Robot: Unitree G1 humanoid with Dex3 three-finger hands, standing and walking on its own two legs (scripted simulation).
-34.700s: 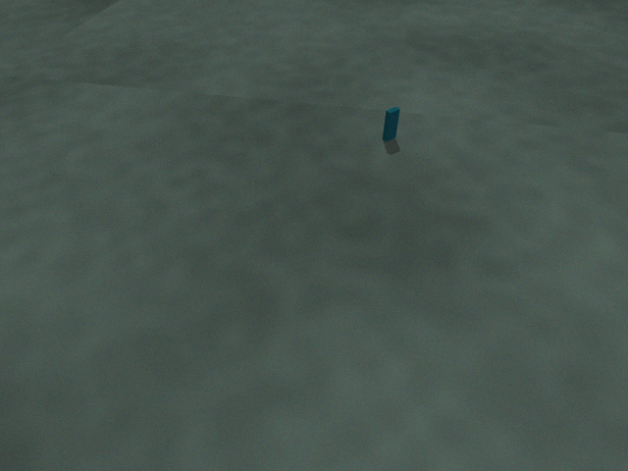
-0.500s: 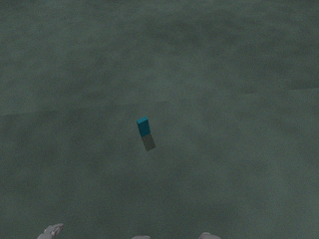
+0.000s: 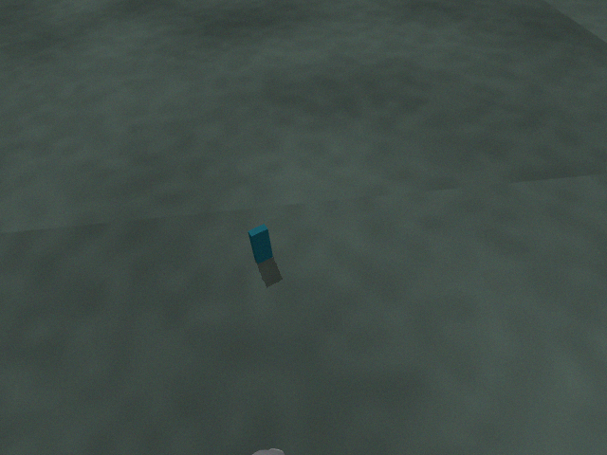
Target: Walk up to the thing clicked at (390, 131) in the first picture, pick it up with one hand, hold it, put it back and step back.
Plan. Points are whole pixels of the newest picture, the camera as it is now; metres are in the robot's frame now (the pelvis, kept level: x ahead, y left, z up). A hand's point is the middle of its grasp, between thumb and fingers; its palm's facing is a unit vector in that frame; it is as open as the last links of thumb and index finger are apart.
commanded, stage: step back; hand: left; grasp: from the side
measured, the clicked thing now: (260, 244) +0.98 +0.29 -0.67
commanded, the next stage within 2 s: stand in 0.98 s
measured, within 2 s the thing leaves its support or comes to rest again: neither
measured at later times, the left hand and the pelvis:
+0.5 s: hand out of the picture +0.08 +0.27 -0.13, palm faces +0.08 -0.91 -0.40, open 7.4 cm; pelvis +0.01 -0.01 +0.00, yaw +4 degrees
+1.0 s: hand out of the picture +0.12 +0.29 -0.14, palm faces +0.11 -0.93 -0.35, open 7.4 cm; pelvis +0.05 +0.02 +0.01, yaw +5 degrees
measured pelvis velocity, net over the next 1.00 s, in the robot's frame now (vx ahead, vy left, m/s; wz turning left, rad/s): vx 0.05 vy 0.02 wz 0.09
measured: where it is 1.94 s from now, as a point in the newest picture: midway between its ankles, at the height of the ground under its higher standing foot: outside the picture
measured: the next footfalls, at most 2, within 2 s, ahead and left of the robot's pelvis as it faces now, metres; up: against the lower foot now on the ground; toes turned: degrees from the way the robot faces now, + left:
left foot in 0.14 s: +0.07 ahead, +0.14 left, +0.00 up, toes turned +4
